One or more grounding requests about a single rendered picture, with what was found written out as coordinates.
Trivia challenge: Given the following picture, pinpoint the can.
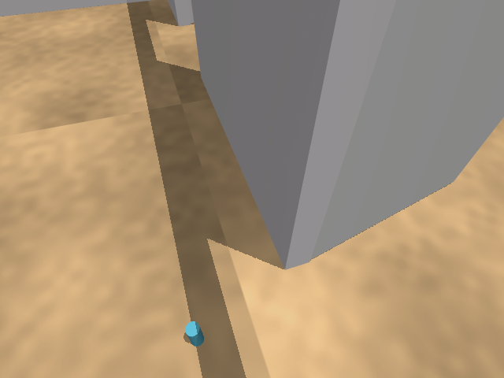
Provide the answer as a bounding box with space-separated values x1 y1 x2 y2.
185 321 204 347

